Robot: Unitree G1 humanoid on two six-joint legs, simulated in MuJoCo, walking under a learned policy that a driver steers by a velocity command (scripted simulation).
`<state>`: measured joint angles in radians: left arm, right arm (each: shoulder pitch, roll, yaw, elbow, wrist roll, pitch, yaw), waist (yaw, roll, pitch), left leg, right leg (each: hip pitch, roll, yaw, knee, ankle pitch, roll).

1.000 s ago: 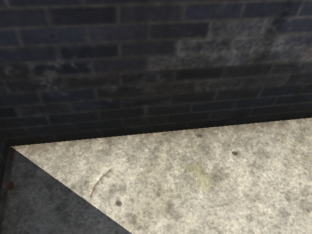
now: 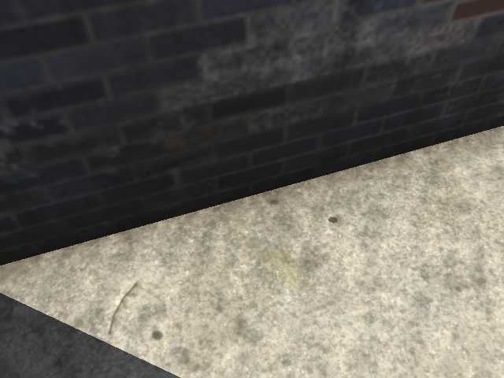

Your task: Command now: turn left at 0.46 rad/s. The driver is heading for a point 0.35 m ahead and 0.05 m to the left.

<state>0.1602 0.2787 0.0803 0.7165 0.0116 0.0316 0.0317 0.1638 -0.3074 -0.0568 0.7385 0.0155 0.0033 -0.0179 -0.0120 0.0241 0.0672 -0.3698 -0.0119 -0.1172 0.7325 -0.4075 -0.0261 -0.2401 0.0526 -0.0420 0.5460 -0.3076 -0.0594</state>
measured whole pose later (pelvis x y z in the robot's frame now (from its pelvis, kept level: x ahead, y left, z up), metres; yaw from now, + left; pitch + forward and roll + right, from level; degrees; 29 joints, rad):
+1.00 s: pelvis +0.01 +0.08 +0.01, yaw +6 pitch +1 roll +0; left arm 0.25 0.30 0.07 0.81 -0.04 0.00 0.03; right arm 0.14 -0.31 -0.08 0.72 0.01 -0.03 0.01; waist 0.01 0.00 0.04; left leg -0.33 -0.04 -0.02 0.71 -0.48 0.02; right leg -0.23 0.01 0.14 0.46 -0.26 0.00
